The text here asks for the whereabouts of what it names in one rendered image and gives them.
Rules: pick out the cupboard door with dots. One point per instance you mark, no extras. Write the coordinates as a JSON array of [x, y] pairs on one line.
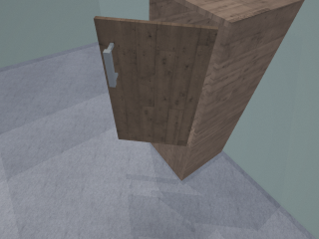
[[161, 70]]

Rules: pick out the handle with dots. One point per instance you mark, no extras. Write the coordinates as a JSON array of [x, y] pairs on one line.
[[109, 64]]

